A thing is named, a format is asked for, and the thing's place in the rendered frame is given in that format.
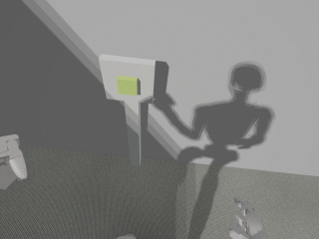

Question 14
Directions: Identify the right robot hand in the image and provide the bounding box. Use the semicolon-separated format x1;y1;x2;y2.
229;195;268;239

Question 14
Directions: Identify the panel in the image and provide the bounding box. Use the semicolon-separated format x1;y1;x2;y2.
99;54;156;167

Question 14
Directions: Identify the button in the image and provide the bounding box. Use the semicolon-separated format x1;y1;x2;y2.
117;76;139;96

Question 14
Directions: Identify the left robot hand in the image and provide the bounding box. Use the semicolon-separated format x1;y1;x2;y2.
0;134;28;190

